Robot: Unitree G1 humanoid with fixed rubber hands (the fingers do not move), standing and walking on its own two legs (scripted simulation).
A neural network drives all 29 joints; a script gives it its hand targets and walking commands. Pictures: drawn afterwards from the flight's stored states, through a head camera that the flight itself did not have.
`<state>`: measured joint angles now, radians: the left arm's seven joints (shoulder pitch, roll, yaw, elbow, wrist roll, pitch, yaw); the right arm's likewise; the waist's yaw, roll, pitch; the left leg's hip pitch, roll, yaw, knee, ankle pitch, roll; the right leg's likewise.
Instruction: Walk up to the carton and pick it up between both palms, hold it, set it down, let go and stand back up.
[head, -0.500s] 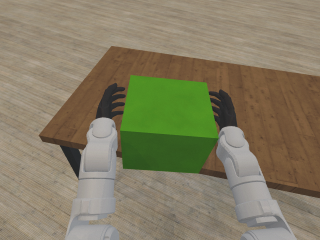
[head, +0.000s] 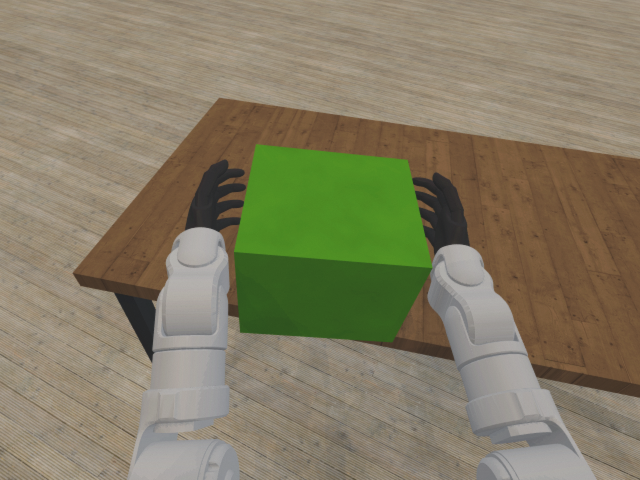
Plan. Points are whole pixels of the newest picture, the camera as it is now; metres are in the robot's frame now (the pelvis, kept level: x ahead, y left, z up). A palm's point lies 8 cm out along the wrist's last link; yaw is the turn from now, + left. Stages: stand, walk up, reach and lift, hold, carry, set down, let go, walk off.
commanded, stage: reach and lift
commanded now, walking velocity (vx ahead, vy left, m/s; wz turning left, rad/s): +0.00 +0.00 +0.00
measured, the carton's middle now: (325, 244) +0.38 +0.00 +0.12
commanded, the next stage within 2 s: hold in 0.08 s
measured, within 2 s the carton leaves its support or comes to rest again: neither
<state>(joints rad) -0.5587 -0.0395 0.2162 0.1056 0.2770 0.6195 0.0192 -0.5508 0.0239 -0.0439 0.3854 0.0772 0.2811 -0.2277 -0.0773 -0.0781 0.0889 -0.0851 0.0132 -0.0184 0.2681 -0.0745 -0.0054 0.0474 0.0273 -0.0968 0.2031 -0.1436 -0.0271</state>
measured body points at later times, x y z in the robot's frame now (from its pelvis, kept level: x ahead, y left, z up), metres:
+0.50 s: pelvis -0.01 +0.00 +0.00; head -0.03 +0.03 +0.45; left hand +0.36 +0.15 +0.18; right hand +0.36 -0.13 +0.17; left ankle +0.05 +0.12 -0.75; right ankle -0.01 -0.09 -0.75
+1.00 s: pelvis +0.00 +0.00 +0.00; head -0.02 +0.03 +0.45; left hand +0.36 +0.15 +0.18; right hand +0.36 -0.14 +0.17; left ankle +0.05 +0.12 -0.75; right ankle -0.01 -0.09 -0.75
